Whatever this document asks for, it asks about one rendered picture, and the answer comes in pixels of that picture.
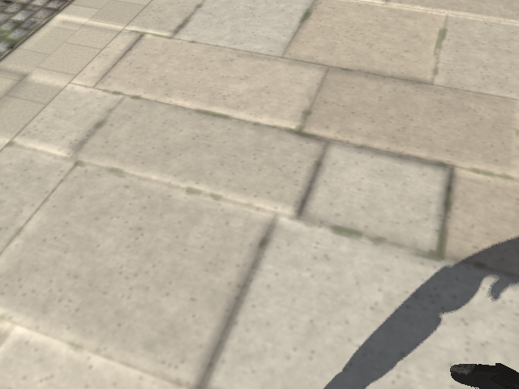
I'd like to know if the right robot hand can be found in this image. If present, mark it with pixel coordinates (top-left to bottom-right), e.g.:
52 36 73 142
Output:
450 363 519 389

